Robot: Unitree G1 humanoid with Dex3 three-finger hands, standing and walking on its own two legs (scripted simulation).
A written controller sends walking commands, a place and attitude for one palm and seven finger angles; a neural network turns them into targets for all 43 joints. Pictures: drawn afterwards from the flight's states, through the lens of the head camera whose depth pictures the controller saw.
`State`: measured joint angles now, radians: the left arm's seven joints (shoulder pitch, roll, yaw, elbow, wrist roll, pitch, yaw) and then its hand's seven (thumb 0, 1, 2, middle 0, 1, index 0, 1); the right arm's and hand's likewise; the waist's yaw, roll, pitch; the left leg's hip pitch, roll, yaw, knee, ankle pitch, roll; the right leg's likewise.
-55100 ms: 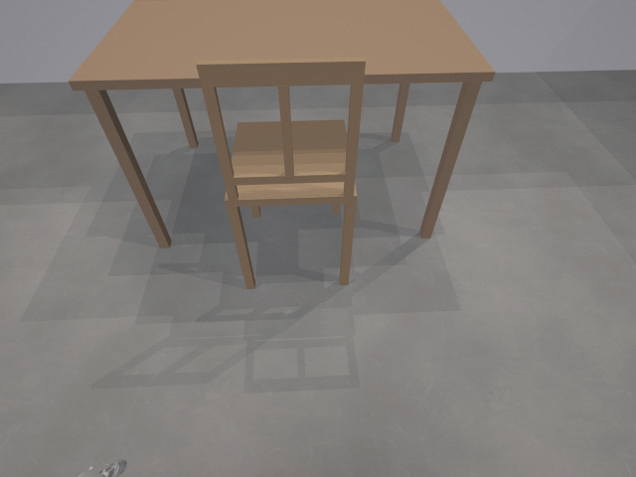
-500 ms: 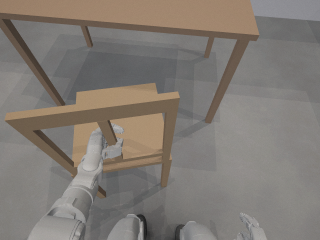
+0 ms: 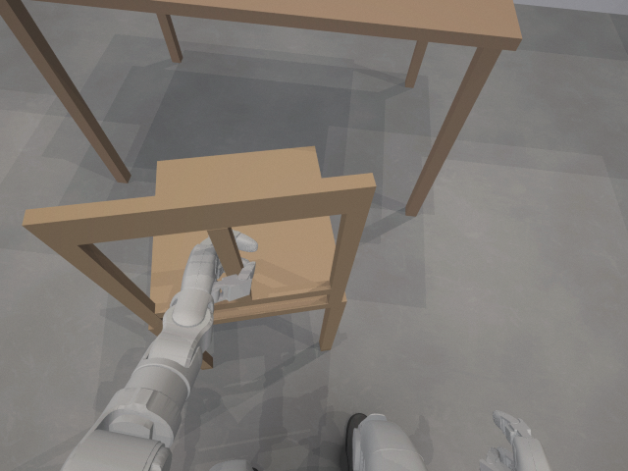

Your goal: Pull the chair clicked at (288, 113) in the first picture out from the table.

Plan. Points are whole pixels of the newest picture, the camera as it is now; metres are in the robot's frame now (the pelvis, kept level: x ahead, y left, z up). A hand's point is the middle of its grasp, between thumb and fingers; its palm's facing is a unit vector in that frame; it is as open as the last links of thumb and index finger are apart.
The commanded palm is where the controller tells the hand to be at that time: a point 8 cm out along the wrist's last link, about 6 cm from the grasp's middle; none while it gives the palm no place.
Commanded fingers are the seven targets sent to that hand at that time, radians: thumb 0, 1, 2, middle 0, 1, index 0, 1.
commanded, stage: step backward, pulling the chair out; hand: left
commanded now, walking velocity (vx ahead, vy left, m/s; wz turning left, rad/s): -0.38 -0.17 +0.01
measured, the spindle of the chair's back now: (233, 266) +0.39 +0.12 -0.08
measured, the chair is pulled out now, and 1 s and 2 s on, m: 0.37 0.53 0.66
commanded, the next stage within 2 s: stop walking, hand still on the chair in 1.10 s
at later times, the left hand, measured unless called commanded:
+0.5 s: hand (233, 322) +0.30 +0.11 -0.06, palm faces -0.04 -0.98 -0.18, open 5.6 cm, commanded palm +0.28 +0.16 -0.06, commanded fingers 0.00 0.90 0.90 -0.50 -1.45 -0.50 -1.45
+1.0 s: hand (229, 401) +0.20 +0.10 -0.06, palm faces -0.01 -0.98 -0.18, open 5.7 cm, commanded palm +0.18 +0.16 -0.06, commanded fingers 0.00 0.90 0.90 -0.50 -1.45 -0.50 -1.45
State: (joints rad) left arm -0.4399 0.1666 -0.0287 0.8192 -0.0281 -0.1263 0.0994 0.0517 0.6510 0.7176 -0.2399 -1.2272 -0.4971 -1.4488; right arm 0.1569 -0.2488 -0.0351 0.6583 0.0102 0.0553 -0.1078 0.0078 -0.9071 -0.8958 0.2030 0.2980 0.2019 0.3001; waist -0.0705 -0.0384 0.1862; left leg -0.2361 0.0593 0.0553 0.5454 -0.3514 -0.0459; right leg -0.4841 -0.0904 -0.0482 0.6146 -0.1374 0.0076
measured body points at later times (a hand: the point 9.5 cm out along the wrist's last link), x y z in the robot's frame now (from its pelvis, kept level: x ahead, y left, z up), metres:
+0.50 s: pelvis -0.06 -0.01 +0.00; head +0.04 -0.02 +0.44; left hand +0.30 +0.16 -0.05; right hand +0.03 -0.26 -0.13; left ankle -0.03 +0.14 -0.73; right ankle -0.02 -0.13 -0.73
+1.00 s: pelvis -0.15 -0.02 +0.00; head -0.06 -0.04 +0.44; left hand +0.20 +0.16 -0.05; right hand -0.05 -0.26 -0.14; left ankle -0.11 +0.13 -0.71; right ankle -0.12 -0.14 -0.73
